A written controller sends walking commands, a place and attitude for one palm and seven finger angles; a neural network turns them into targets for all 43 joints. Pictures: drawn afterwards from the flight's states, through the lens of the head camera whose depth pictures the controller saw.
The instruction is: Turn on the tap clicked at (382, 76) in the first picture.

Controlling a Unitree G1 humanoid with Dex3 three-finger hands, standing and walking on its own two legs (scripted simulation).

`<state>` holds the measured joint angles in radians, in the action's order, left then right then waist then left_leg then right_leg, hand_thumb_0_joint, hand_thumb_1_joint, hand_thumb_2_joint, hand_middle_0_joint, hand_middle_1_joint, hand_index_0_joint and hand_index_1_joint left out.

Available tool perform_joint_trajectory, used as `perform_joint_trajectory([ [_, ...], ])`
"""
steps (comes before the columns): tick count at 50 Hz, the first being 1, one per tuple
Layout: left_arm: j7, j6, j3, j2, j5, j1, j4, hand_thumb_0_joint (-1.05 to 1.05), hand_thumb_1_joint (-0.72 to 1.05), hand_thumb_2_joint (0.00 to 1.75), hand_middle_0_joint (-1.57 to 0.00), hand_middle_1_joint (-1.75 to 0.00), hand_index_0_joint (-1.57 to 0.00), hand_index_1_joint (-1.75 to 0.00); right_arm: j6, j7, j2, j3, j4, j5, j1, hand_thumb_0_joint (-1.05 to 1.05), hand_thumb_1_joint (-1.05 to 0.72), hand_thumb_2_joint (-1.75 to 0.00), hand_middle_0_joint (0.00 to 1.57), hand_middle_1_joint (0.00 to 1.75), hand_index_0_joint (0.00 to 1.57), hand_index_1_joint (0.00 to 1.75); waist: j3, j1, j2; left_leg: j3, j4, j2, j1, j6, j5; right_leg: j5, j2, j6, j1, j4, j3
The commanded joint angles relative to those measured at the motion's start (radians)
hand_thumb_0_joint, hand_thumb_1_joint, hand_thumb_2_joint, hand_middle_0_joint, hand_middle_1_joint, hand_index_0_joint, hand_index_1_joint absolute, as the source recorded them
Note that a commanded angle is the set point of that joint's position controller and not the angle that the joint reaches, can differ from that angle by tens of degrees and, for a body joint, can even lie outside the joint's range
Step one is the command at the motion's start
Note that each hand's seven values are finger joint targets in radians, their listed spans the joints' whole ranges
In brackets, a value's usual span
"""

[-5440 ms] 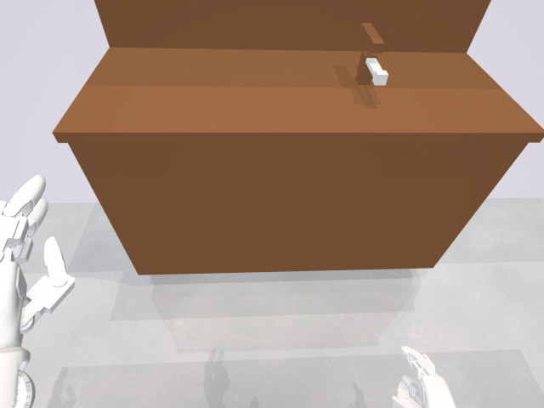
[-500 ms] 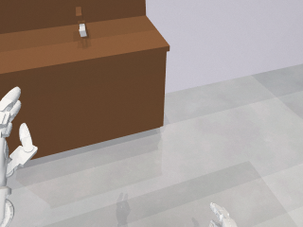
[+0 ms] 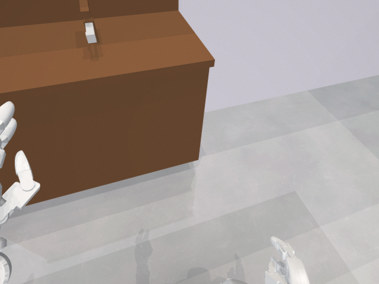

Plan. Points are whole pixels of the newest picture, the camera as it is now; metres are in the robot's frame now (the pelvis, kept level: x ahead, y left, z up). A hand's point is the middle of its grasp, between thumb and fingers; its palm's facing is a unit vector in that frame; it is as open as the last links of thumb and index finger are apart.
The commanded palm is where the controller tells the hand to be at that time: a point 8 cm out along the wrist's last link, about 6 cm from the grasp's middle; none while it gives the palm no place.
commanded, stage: take the last steps up to it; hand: left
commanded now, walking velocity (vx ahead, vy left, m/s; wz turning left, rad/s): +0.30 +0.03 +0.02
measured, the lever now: (91, 37) +0.83 +0.38 +0.08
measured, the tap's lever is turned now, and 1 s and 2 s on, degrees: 0 0 0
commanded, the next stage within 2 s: come to a stop and stand still in 1.68 s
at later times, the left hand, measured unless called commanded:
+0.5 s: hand (66, 128) +0.33 +0.24 +0.17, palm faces +0.42 -0.81 -0.41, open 7.5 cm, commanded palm +0.28 +0.28 +0.18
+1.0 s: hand (114, 88) +0.45 +0.19 +0.17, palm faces +0.41 -0.80 -0.44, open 7.5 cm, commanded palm +0.39 +0.24 +0.18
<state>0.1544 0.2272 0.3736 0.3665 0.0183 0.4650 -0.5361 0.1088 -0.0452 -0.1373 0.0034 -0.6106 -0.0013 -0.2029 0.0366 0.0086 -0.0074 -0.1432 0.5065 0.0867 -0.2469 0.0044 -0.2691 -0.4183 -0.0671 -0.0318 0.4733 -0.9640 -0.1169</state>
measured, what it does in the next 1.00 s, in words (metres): walks ahead: right foot, then left foot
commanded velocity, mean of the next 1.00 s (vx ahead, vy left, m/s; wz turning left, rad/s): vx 0.30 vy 0.04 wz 0.01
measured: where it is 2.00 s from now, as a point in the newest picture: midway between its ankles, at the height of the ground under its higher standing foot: (196, 243)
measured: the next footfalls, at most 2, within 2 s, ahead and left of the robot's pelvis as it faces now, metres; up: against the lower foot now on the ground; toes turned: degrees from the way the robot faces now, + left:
right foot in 0.14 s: +0.12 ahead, -0.11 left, +0.00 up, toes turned -10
left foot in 0.48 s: +0.21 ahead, +0.12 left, +0.00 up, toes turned +11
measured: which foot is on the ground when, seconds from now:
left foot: down 0.00-0.14, up 0.16-0.46, down 0.48-0.86, up 0.88-1.00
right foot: up 0.00-0.12, down 0.14-0.50, up 0.52-0.84, down 0.86-1.00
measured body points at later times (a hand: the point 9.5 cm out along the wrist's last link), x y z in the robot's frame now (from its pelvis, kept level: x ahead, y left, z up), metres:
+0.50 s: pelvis +0.13 +0.00 -0.01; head +0.16 +0.01 +0.44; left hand +0.30 +0.28 +0.19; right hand +0.30 -0.26 -0.09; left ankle +0.17 +0.12 -0.74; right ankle +0.08 -0.11 -0.74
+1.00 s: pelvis +0.23 -0.04 -0.01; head +0.27 -0.07 +0.44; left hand +0.43 +0.23 +0.19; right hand +0.40 -0.27 -0.12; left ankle +0.19 +0.09 -0.66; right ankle +0.26 -0.12 -0.74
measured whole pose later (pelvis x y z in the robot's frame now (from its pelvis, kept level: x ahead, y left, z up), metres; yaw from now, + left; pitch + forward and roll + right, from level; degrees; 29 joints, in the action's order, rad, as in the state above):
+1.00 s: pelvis +0.23 -0.04 -0.01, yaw +1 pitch +0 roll +1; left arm 0.14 0.21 0.34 0.32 0.02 0.43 -0.49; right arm 0.06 -0.05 -0.21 0.00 -0.68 0.00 -0.17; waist 0.09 -0.01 0.03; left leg -0.06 1.16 0.06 -0.47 -0.03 -0.40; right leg -0.28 -0.05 0.06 0.30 -0.59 -0.17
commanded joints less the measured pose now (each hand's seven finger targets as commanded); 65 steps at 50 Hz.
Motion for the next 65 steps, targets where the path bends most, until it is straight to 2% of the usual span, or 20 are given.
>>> perform_joint_trajectory([
  [1,0.014,0.058,0.100,0.147,0.008,0.009,-0.199,0.00,0.90,0.90,-0.20,-0.30,-0.20,-0.30,0.046,-0.014,-0.173,-0.049,0.132,0.002,0.062,0.00,-0.90,-0.90,0.20,0.30,0.20,0.30,-0.104,-0.001,0.230,0.153,-0.180,0.209,0.090,0.132,0.266,0.068,0.022,-0.002,-0.065,0.228,-0.056],
  [5,0.016,0.033,0.111,0.161,0.007,-0.044,-0.125,0.00,0.90,0.90,-0.20,-0.30,-0.20,-0.30,0.022,-0.028,-0.163,-0.039,0.128,-0.003,0.085,0.00,-0.90,-0.90,0.20,0.30,0.20,0.30,-0.133,-0.013,0.145,0.076,0.021,0.161,-0.021,0.080,0.151,0.156,0.043,0.018,-0.343,0.487,-0.076],
  [6,0.017,0.032,0.114,0.174,0.000,-0.061,-0.119,0.00,0.90,0.90,-0.20,-0.30,-0.20,-0.30,0.014,-0.027,-0.149,-0.039,0.124,-0.005,0.078,0.00,-0.90,-0.90,0.20,0.30,0.20,0.30,-0.161,-0.017,0.010,0.032,0.227,0.110,-0.125,0.057,0.092,0.183,-0.056,0.069,-0.455,0.538,0.067],
  [7,0.020,0.031,0.137,0.214,-0.003,-0.070,-0.115,0.00,0.90,0.90,-0.20,-0.30,-0.20,-0.30,0.008,-0.024,-0.123,-0.031,0.137,-0.007,0.080,0.00,-0.90,-0.90,0.20,0.30,0.20,0.30,-0.177,-0.017,-0.250,-0.030,0.505,-0.027,-0.355,0.008,-0.137,0.306,-0.277,0.177,-0.577,0.615,0.449],
  [8,0.017,0.030,0.133,0.200,0.017,-0.092,-0.107,0.00,0.90,0.90,-0.20,-0.30,-0.20,-0.30,0.014,-0.012,-0.145,-0.041,0.144,-0.007,0.094,0.00,-0.90,-0.90,0.20,0.30,0.20,0.30,-0.181,-0.026,-0.307,0.080,0.695,-0.052,-0.445,-0.012,-0.272,0.282,-0.381,0.236,-0.569,0.672,0.609],
  [14,0.014,0.075,0.123,0.179,0.004,-0.051,-0.199,0.00,0.90,0.90,-0.20,-0.30,-0.20,-0.30,-0.016,-0.012,-0.142,-0.027,0.126,0.001,0.139,0.00,-0.90,-0.90,0.20,0.30,0.20,0.30,-0.106,-0.011,-0.114,0.101,0.498,0.039,-0.312,-0.035,-0.105,0.459,-0.273,0.179,-0.344,0.641,0.169],
  [22,0.048,0.058,0.117,0.164,0.013,-0.045,-0.234,0.00,0.90,0.90,-0.20,-0.30,-0.20,-0.30,-0.005,-0.033,-0.155,-0.057,0.173,0.005,0.070,0.00,-0.90,-0.90,0.20,0.30,0.20,0.30,-0.147,-0.015,-0.063,-0.070,-0.036,-0.047,0.045,-0.011,0.096,0.357,-0.174,0.119,-0.326,0.473,0.087],
  [26,0.035,0.085,0.115,0.207,0.007,-0.117,-0.229,0.00,0.90,0.90,-0.20,-0.30,-0.20,-0.30,0.012,-0.030,-0.179,-0.054,0.175,0.007,0.078,0.00,-0.90,-0.90,0.20,0.30,0.20,0.30,-0.160,0.009,0.369,0.566,-0.214,0.365,0.283,0.233,0.290,-0.204,0.009,0.027,0.147,-0.235,0.082],
  [29,0.019,0.084,0.108,0.184,0.008,-0.081,-0.280,0.00,0.90,0.90,-0.20,-0.30,-0.20,-0.30,0.033,-0.014,-0.177,-0.067,0.153,-0.008,0.069,0.00,-0.90,-0.90,0.20,0.30,0.20,0.30,-0.126,0.001,0.197,0.377,-0.182,0.296,0.258,0.217,0.295,-0.071,-0.038,0.012,0.246,-0.255,0.100],
  [33,0.008,0.064,0.102,0.147,0.014,0.005,-0.265,0.00,0.90,0.90,-0.20,-0.30,-0.20,-0.30,0.044,-0.005,-0.171,-0.060,0.152,-0.007,0.053,0.00,-0.90,-0.90,0.20,0.30,0.20,0.30,-0.131,-0.008,0.222,0.158,-0.211,0.214,0.123,0.150,0.281,0.072,-0.028,0.002,0.072,-0.008,0.011],
  [41,0.019,0.037,0.093,0.152,0.006,-0.086,-0.129,0.00,0.90,0.90,-0.20,-0.30,-0.20,-0.30,0.042,-0.033,-0.158,-0.040,0.140,-0.006,0.074,0.00,-0.90,-0.90,0.20,0.30,0.20,0.30,-0.119,-0.017,0.152,0.042,0.007,0.162,-0.027,0.078,0.052,0.161,0.036,0.014,-0.331,0.470,-0.077],
  [42,0.021,0.036,0.098,0.174,-0.003,-0.102,-0.127,0.00,0.90,0.90,-0.20,-0.30,-0.20,-0.30,0.036,-0.033,-0.142,-0.038,0.136,-0.008,0.073,0.00,-0.90,-0.90,0.20,0.30,0.20,0.30,-0.144,-0.025,-0.006,-0.005,0.239,0.097,-0.119,0.054,-0.014,0.181,-0.067,0.064,-0.419,0.540,0.085],
  [43,0.024,0.030,0.109,0.202,-0.006,-0.105,-0.124,0.00,0.90,0.90,-0.20,-0.30,-0.20,-0.30,0.032,-0.029,-0.108,-0.027,0.146,-0.009,0.067,0.00,-0.90,-0.90,0.20,0.30,0.20,0.30,-0.161,-0.025,-0.279,-0.034,0.527,-0.048,-0.342,0.009,-0.229,0.282,-0.283,0.176,-0.537,0.633,0.471],
  [44,0.023,0.033,0.131,0.222,0.016,-0.149,-0.147,0.00,0.90,0.90,-0.20,-0.30,-0.20,-0.30,0.043,-0.021,-0.144,-0.036,0.148,-0.003,0.098,0.00,-0.90,-0.90,0.20,0.30,0.20,0.30,-0.155,-0.039,-0.323,0.091,0.693,-0.045,-0.401,-0.009,-0.284,0.212,-0.366,0.218,-0.488,0.701,0.609],
  [48,0.013,0.067,0.153,0.212,0.005,-0.091,-0.200,0.00,0.90,0.90,-0.20,-0.30,-0.20,-0.30,0.011,-0.013,-0.140,-0.033,0.107,-0.004,0.124,0.00,-0.90,-0.90,0.20,0.30,0.20,0.30,-0.126,-0.020,-0.074,0.142,0.698,0.020,-0.394,-0.041,-0.127,0.391,-0.296,0.204,-0.415,0.650,0.313],
  [51,0.020,0.074,0.145,0.177,0.009,-0.010,-0.174,0.00,0.90,0.90,-0.20,-0.30,-0.20,-0.30,-0.002,-0.013,-0.143,-0.039,0.128,0.002,0.104,0.00,-0.90,-0.90,0.20,0.30,0.20,0.30,-0.145,-0.010,-0.094,0.072,0.459,0.013,-0.303,-0.038,-0.060,0.543,-0.255,0.182,-0.399,0.633,0.169],
  [60,0.044,0.057,0.100,0.161,0.016,-0.057,-0.192,0.00,0.90,0.90,-0.20,-0.30,-0.20,-0.30,0.003,-0.027,-0.158,-0.060,0.181,0.000,0.057,0.00,-0.90,-0.90,0.20,0.30,0.20,0.30,-0.136,-0.015,-0.079,-0.042,-0.030,-0.052,0.014,-0.005,0.080,0.360,-0.190,0.135,-0.344,0.517,0.138],
  [62,0.039,0.065,0.083,0.162,0.014,-0.117,-0.200,0.00,0.90,0.90,-0.20,-0.30,-0.20,-0.30,0.002,-0.032,-0.189,-0.071,0.184,-0.007,0.045,0.00,-0.90,-0.90,0.20,0.30,0.20,0.30,-0.133,0.004,0.087,0.116,-0.105,0.057,0.183,0.061,0.125,0.245,-0.107,0.078,-0.168,0.308,0.094],
  [64,0.034,0.080,0.089,0.179,0.010,-0.133,-0.183,0.00,0.90,0.90,-0.20,-0.30,-0.20,-0.30,0.011,-0.032,-0.174,-0.051,0.182,0.001,0.059,0.00,-0.90,-0.90,0.20,0.30,0.20,0.30,-0.129,0.008,0.351,0.561,-0.237,0.326,0.271,0.206,0.200,-0.194,0.029,0.033,0.100,-0.110,0.059],
  [65,0.029,0.077,0.093,0.202,0.001,-0.144,-0.185,0.00,0.90,0.90,-0.20,-0.30,-0.20,-0.30,0.018,-0.028,-0.165,-0.044,0.179,0.006,0.070,0.00,-0.90,-0.90,0.20,0.30,0.20,0.30,-0.092,0.006,0.289,0.578,-0.250,0.342,0.200,0.237,0.155,-0.171,-0.001,0.036,0.130,-0.205,0.114],
])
